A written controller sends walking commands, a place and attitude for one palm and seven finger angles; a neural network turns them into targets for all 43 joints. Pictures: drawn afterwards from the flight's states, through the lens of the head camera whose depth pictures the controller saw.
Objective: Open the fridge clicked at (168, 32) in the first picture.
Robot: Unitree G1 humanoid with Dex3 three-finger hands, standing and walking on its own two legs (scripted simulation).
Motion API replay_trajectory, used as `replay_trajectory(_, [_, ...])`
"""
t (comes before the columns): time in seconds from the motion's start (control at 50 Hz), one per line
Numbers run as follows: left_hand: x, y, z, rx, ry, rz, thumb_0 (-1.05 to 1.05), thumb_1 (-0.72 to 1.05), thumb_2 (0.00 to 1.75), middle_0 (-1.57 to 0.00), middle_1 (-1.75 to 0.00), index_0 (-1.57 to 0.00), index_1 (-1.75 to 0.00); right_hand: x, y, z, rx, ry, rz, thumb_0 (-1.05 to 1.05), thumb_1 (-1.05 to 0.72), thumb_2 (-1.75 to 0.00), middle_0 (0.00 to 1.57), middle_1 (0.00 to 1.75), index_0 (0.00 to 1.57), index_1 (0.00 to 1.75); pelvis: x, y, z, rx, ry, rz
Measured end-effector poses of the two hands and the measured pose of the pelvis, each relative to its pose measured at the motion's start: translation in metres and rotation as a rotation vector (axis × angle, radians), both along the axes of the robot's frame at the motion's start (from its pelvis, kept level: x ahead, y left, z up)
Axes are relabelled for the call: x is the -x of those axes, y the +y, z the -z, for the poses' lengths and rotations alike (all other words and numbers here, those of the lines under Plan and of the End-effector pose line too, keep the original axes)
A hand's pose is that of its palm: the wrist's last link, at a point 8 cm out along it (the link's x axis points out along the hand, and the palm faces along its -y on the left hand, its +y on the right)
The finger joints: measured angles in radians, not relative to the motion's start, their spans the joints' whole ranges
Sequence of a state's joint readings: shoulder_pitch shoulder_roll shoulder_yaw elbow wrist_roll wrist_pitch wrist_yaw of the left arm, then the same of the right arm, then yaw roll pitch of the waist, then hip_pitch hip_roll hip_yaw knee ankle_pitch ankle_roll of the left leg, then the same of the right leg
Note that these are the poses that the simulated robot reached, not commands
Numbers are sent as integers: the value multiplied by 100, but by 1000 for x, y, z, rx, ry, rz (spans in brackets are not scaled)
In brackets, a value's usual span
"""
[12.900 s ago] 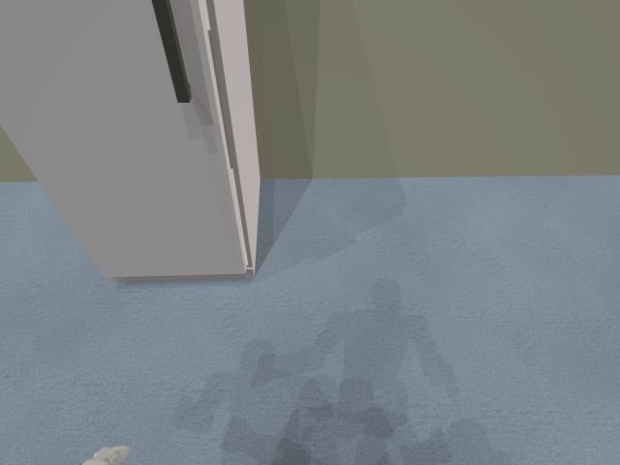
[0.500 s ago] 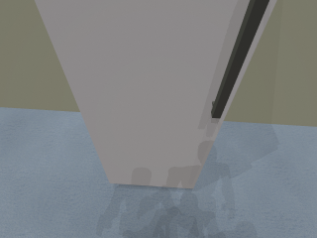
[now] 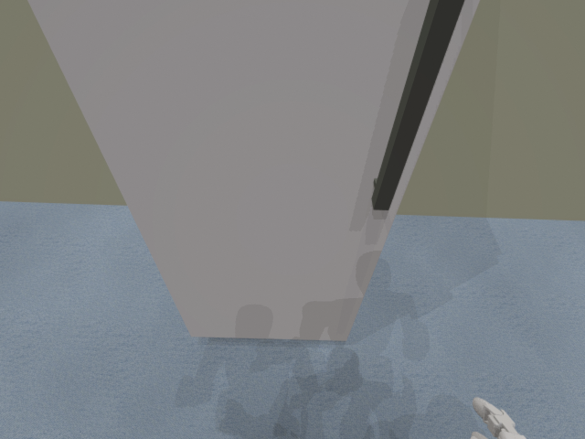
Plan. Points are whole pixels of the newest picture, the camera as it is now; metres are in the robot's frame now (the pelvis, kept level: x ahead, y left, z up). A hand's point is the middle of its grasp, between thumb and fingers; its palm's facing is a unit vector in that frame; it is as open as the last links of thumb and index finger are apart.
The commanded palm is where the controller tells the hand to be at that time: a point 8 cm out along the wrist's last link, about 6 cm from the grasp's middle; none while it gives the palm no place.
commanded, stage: raise the hand to about handle height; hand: right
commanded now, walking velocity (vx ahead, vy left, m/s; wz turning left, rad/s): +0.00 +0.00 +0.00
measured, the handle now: (412, 86) +0.49 -0.11 +0.24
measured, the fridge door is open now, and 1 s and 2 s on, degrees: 0 0 0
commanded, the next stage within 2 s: move the hooked fingers beside the handle in 2.00 s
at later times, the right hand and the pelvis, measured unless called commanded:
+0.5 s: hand out of the picture +0.15 -0.24 +0.02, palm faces +0.05 +1.00 -0.08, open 9.6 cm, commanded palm +0.12 -0.29 +0.03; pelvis -0.06 -0.01 -0.07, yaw -4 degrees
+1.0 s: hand (570, 374) +0.20 -0.27 +0.09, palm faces +0.03 +1.00 -0.10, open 12.6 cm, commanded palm +0.17 -0.32 +0.12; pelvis -0.03 -0.02 -0.02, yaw -3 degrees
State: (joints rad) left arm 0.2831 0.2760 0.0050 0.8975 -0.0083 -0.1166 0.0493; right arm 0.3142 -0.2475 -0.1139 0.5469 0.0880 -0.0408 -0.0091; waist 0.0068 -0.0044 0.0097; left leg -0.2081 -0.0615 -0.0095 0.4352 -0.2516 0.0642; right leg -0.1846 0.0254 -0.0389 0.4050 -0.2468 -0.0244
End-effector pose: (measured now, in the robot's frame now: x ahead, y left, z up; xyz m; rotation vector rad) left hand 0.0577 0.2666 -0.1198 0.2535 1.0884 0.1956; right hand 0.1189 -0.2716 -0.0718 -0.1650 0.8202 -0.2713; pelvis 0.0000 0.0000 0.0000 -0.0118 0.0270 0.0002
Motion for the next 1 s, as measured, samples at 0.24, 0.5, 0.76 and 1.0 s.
replay_trajectory(0.24, [-97,-23,-19,27,-562,170,1,91,90,-20,-30,-20,-29,-33,11,-66,-136,-789,-335,1,-70,-81,22,43,22,43,34,-3,55,13,127,11])
replay_trajectory(0.5, [-95,-76,3,63,-534,286,1,91,90,-20,-30,-20,-29,-3,-17,-98,-55,-892,-271,2,-40,-69,24,62,24,62,59,-12,69,-57,79,77])
replay_trajectory(0.76, [-54,-62,-13,36,-462,150,2,90,90,-21,-30,-20,-30,-40,-50,-137,-71,-800,-230,1,-10,-56,26,81,26,81,45,-21,40,-43,35,45])
replay_trajectory(1.0, [-97,-56,-41,1,-538,169,2,91,90,-20,-30,-20,-29,-58,-53,-172,-63,-808,-284,0,18,-44,28,99,28,99,29,-22,24,-37,-14,50])
